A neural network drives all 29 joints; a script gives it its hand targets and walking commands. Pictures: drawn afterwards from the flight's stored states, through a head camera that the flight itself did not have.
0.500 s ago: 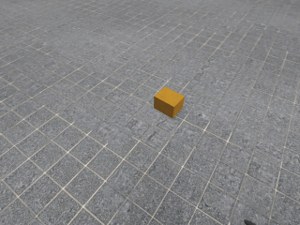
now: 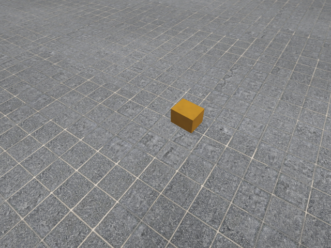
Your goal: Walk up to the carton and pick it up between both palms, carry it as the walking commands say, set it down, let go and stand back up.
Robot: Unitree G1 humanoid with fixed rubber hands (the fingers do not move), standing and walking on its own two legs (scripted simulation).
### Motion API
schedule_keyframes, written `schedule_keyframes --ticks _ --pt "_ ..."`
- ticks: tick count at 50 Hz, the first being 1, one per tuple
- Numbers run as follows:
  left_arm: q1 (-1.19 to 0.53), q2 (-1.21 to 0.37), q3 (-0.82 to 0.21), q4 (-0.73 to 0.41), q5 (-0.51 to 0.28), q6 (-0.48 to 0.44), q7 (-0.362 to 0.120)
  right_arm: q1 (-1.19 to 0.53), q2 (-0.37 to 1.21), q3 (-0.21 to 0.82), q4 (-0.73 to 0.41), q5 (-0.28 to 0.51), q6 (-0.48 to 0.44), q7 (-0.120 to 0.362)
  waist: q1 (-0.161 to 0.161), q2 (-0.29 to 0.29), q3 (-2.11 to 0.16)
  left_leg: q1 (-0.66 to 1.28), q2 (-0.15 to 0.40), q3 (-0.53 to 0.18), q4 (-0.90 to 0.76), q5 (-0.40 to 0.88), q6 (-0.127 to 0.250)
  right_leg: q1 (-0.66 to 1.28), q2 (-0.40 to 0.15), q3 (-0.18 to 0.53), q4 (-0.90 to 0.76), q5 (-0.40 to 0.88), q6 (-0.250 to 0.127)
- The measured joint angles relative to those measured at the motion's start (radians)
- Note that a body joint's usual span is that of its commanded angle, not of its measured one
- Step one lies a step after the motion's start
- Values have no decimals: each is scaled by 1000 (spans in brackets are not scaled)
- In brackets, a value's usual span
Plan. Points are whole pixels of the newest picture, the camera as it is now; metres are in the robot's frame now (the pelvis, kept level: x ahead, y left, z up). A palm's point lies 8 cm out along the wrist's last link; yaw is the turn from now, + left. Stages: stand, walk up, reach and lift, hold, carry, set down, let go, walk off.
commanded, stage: walk up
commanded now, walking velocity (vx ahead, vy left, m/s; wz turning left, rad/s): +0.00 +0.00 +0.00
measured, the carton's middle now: (187, 115) +1.25 -0.16 -0.71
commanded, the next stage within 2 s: none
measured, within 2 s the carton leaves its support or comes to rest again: neither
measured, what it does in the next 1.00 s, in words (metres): walks ahead: right foot, then left foot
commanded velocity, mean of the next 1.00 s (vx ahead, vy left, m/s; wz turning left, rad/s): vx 0.00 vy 0.00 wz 0.00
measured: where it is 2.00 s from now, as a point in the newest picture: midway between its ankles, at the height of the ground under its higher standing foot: (176, 175)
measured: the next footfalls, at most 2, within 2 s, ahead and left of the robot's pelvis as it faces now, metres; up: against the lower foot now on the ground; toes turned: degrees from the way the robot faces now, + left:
right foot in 0.52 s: +0.25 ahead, -0.14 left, +0.00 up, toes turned -10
left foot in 0.82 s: +0.40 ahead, +0.13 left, +0.00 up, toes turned -1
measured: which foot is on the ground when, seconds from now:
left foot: down 0.00-0.52, up 0.54-0.80, down 0.82-1.00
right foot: down 0.00-0.24, up 0.26-0.50, down 0.52-0.82, up 0.84-1.00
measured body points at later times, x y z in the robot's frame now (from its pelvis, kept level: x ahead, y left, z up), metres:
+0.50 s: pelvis +0.12 +0.00 -0.02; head +0.14 -0.01 +0.43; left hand +0.29 +0.30 -0.11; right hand +0.07 -0.33 -0.12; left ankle +0.00 +0.13 -0.75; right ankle +0.21 -0.13 -0.74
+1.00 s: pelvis +0.32 +0.02 -0.01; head +0.33 +0.02 +0.44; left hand +0.46 +0.33 -0.12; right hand +0.29 -0.32 -0.10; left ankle +0.36 +0.13 -0.75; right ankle +0.34 -0.12 -0.70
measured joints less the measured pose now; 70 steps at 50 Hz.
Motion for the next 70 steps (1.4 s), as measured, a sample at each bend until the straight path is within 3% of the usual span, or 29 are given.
schedule_keyframes --ticks 2,5,7,9,12,14,16,19,23,26,29,31,35,39,41,42,44,46,52,56,59,60,62,64,66,70 --pt "11 -2 7 -15 6 2 -10 7 0 -6 -9 -7 -2 8 3 0 -6 -12 1 3 24 -39 10 -8 2 1 13 -22 -7" --pt "74 10 35 -75 22 -9 -45 43 -17 -33 -64 -24 -16 37 3 -1 -37 -54 6 19 128 -219 57 -47 10 17 85 -129 -30" --pt "109 23 50 -103 28 -18 -54 67 -37 -51 -99 -29 -23 47 -3 1 -49 -81 6 21 181 -247 73 -64 14 24 111 -119 -36" --pt "135 39 61 -127 32 -20 -60 86 -57 -65 -118 -29 -24 54 -7 -4 -49 -95 1 22 195 -223 72 -65 9 28 117 -78 -38" --pt "177 63 70 -151 29 -7 -68 120 -74 -77 -147 -33 -42 56 -5 -31 -53 -55 -22 51 145 -170 58 -79 -11 59 176 -149 -35" --pt "192 70 70 -159 27 1 -63 151 -89 -81 -176 -32 -66 51 -9 -17 -48 -30 -7 67 117 -106 51 -144 9 49 336 -215 -31" --pt "192 83 69 -169 23 -5 -62 186 -89 -77 -196 -21 -75 43 -14 -19 -36 4 4 83 90 -118 40 -223 6 29 451 -198 -25" --pt "176 93 68 -200 12 -13 -78 237 -93 -72 -214 -17 -66 43 -31 -14 -14 64 19 96 37 -136 26 -297 -28 -22 413 -138 -15" --pt "115 94 80 -241 8 -17 -92 290 -97 -61 -231 -16 -57 47 -52 4 21 116 48 105 53 -190 4 -319 -30 -79 248 -33 -41" --pt "84 110 91 -284 11 -38 -87 329 -84 -47 -242 -9 -43 40 -57 -6 27 70 71 91 265 -296 14 -269 -11 -95 173 28 -76" --pt "77 93 90 -318 8 -51 -67 309 -67 -31 -241 6 -23 34 -45 -4 39 -119 29 -34 692 -291 46 -266 -13 -101 268 6 -55" --pt "95 77 77 -326 4 -50 -59 291 -63 -31 -248 8 -24 38 -42 7 28 -227 34 -50 781 -237 54 -220 -17 -107 247 -28 -50" --pt "145 65 67 -330 15 -50 -58 260 -64 -44 -273 -3 -40 68 -18 3 1 -351 68 -21 610 -190 36 -154 -37 -95 204 -55 -48" --pt "193 92 68 -323 22 -38 -68 254 -72 -63 -292 -14 -55 88 8 -37 -17 -335 61 58 388 -108 18 -126 -75 -62 270 -151 -59" --pt "223 100 68 -316 25 -28 -68 272 -101 -77 -312 -19 -73 85 12 -32 -38 -294 44 73 317 -142 31 -147 -79 -39 375 -287 -69" --pt "230 101 71 -304 22 -21 -64 276 -111 -82 -319 -20 -83 77 7 -29 -43 -301 45 77 330 -86 41 -182 -66 -13 468 -322 -67" --pt "227 111 71 -266 16 -10 -58 271 -106 -83 -318 -11 -85 60 -5 -46 -42 -294 44 106 363 -69 55 -265 -44 36 643 -274 -52" --pt "220 118 70 -238 13 -12 -59 271 -91 -76 -307 -1 -84 50 -17 -64 -35 -247 41 127 323 -87 54 -329 -45 37 708 -195 -34" --pt "203 104 75 -235 7 -23 -81 326 -78 -57 -298 -5 -81 51 -46 -41 -17 -111 47 142 169 -83 34 -379 -74 -51 486 -96 -4" --pt "162 88 84 -259 9 -26 -89 357 -85 -51 -288 2 -72 50 -58 -12 4 -56 62 137 147 -122 11 -360 -62 -77 327 -47 -18" --pt "140 90 89 -284 13 -47 -87 374 -90 -45 -287 7 -60 50 -62 4 4 -62 84 120 245 -208 11 -288 -36 -96 208 -20 -36" --pt "132 92 94 -295 17 -57 -79 375 -86 -43 -284 5 -56 47 -56 4 5 -101 91 103 352 -234 29 -285 -34 -100 217 26 -41" --pt "121 82 95 -312 14 -70 -64 347 -80 -37 -269 10 -40 41 -40 7 15 -211 61 18 614 -263 46 -286 -35 -106 288 -20 -43" --pt "131 66 84 -322 4 -72 -52 316 -81 -35 -262 13 -35 35 -26 17 15 -307 36 -34 761 -231 50 -246 -40 -112 285 -71 -38" --pt "152 55 75 -321 2 -73 -43 283 -83 -38 -263 12 -38 38 -14 29 11 -373 43 -45 752 -171 39 -196 -39 -118 247 -83 -30" --pt "203 64 68 -317 8 -72 -45 226 -81 -43 -284 3 -40 59 9 21 14 -435 61 -17 570 -111 22 -110 -48 -126 196 -109 -29"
